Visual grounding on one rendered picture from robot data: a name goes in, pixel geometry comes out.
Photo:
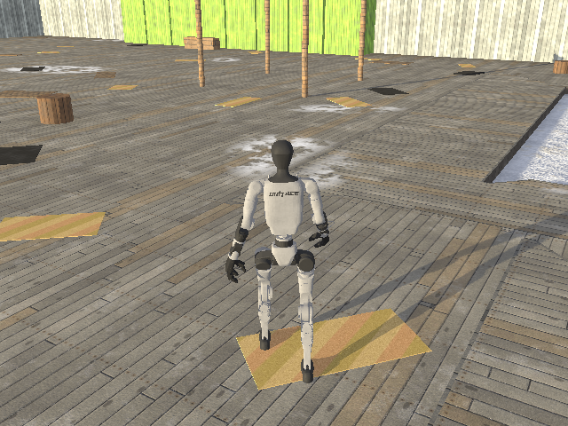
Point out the robot left hand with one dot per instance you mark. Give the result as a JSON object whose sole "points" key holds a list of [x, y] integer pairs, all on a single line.
{"points": [[230, 271]]}

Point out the left robot shin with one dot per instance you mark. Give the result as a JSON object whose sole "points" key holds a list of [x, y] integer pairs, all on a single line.
{"points": [[264, 313]]}

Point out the right robot upper arm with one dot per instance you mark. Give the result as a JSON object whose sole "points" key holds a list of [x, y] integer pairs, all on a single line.
{"points": [[311, 187]]}

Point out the left robot upper arm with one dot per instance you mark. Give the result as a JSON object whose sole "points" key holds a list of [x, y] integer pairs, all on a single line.
{"points": [[254, 189]]}

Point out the robot head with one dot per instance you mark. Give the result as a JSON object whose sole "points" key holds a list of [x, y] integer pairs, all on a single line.
{"points": [[282, 152]]}

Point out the right robot forearm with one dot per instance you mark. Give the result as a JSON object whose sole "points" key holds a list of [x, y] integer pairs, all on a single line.
{"points": [[323, 228]]}

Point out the left robot forearm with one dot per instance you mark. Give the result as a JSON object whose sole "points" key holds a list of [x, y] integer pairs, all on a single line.
{"points": [[238, 241]]}

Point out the robot right hand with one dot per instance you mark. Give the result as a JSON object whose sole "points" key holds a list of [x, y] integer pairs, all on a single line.
{"points": [[321, 243]]}

